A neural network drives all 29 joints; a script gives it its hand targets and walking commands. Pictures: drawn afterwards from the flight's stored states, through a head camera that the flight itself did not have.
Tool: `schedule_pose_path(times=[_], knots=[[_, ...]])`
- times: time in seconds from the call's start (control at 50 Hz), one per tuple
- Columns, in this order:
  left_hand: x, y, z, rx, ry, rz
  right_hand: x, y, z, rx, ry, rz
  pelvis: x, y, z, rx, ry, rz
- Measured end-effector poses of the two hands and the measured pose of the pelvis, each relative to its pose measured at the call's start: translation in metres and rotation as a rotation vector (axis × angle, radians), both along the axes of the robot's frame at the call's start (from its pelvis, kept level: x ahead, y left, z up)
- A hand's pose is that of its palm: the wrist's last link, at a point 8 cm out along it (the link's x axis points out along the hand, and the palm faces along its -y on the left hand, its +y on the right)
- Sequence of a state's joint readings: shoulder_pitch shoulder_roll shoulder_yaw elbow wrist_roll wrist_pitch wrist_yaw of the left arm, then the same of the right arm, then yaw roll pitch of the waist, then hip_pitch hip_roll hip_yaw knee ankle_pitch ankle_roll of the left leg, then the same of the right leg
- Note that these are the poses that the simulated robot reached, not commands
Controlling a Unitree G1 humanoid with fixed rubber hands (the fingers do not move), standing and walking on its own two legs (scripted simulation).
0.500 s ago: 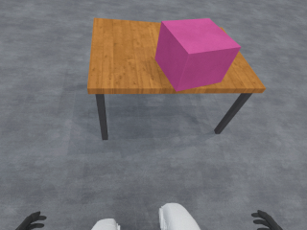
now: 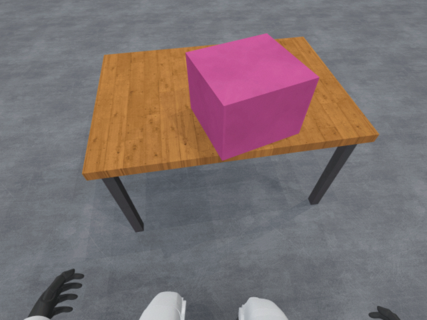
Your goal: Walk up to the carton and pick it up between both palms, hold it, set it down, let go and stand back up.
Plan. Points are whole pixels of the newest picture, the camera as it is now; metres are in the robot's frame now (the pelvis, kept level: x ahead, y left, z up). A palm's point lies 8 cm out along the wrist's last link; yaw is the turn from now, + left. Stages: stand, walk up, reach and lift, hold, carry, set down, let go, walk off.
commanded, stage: walk up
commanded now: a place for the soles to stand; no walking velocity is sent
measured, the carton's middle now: (245, 95) +0.77 -0.10 -0.08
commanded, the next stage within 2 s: none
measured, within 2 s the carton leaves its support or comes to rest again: neither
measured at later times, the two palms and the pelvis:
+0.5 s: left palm (80, 267) +0.23 +0.29 -0.10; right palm (396, 233) +0.26 -0.35 -0.01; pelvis +0.15 -0.03 +0.00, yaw +4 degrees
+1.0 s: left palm (148, 206) +0.35 +0.15 -0.06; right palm (410, 197) +0.38 -0.48 -0.08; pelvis +0.25 -0.16 +0.00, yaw +6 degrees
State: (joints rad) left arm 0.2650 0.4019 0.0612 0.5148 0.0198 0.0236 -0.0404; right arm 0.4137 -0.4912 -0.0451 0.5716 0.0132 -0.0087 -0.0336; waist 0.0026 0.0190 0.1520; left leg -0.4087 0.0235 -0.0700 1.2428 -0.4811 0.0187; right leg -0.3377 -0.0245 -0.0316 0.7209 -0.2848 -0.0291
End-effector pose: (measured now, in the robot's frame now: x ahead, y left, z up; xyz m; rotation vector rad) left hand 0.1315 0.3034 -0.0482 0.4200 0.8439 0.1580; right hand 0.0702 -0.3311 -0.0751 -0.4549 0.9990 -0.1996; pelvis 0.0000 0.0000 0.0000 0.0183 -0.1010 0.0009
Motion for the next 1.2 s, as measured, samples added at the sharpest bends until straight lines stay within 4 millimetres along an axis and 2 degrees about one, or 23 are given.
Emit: schedule_pose_path(times=[0.1,0.18,0.26,0.34,0.38,0.46,0.6,0.72,0.8,0.84,0.88,0.98,1.04,1.12,1.2], knots=[[-0.013,0.002,0.006,0.024,0.06,0.08,0.06,0.0,0.009,0.013,-0.018,0.073,0.034,-0.011,0.01,-0.011,0.005,0.017],[-0.016,0.005,-0.001,0.008,0.095,0.136,0.104,0.002,0.02,-0.005,-0.02,0.121,0.061,-0.017,0.013,-0.023,0.01,0.045],[-0.011,0.006,-0.021,-0.038,0.143,0.176,0.151,0.004,0.033,-0.046,-0.052,0.151,0.089,-0.016,0.01,-0.036,0.017,0.074],[0.013,0.004,-0.053,-0.086,0.173,0.181,0.189,0.003,0.038,-0.12,-0.105,0.17,0.115,-0.011,-0.006,-0.017,0.012,0.088],[0.03,-0.001,-0.059,-0.101,0.196,0.159,0.196,-0.001,0.043,-0.147,-0.122,0.153,0.124,-0.012,-0.006,-0.022,0.007,0.085],[0.074,-0.009,-0.057,-0.108,0.176,0.106,0.193,-0.011,0.058,-0.178,-0.098,0.122,0.144,-0.023,0.002,-0.032,0.001,0.075],[0.137,-0.029,-0.047,-0.106,0.122,0.084,0.191,-0.05,0.071,-0.213,-0.041,0.097,0.179,-0.052,0.008,-0.05,0.001,0.065],[0.186,-0.073,-0.04,-0.092,0.09,0.057,0.204,-0.1,0.058,-0.205,-0.014,0.088,0.206,-0.091,0.001,-0.033,0.006,0.063],[0.216,-0.107,-0.036,-0.05,0.044,0.041,0.23,-0.142,0.027,-0.175,-0.024,0.081,0.228,-0.125,-0.017,-0.028,0.004,0.066],[0.221,-0.122,-0.033,-0.034,0.027,0.047,0.246,-0.154,0.01,-0.143,-0.024,0.057,0.233,-0.137,-0.022,-0.034,-0.007,0.076],[0.222,-0.135,-0.026,-0.029,0.016,0.065,0.264,-0.155,0.0,-0.098,-0.028,0.045,0.239,-0.145,-0.019,-0.019,-0.011,0.076],[0.216,-0.148,-0.009,-0.002,0.019,0.122,0.304,-0.146,-0.005,-0.011,-0.038,0.109,0.252,-0.158,-0.005,-0.017,0.0,0.092],[0.216,-0.149,-0.008,0.008,0.019,0.145,0.317,-0.142,-0.005,0.01,-0.012,0.146,0.26,-0.164,-0.002,-0.026,0.013,0.112],[0.218,-0.146,-0.018,-0.002,0.038,0.167,0.326,-0.142,-0.003,0.011,0.018,0.144,0.267,-0.168,-0.002,-0.012,0.013,0.137],[0.219,-0.154,-0.024,-0.046,0.065,0.19,0.338,-0.144,0.006,0.013,0.023,0.141,0.275,-0.171,0.006,-0.021,0.022,0.151]])
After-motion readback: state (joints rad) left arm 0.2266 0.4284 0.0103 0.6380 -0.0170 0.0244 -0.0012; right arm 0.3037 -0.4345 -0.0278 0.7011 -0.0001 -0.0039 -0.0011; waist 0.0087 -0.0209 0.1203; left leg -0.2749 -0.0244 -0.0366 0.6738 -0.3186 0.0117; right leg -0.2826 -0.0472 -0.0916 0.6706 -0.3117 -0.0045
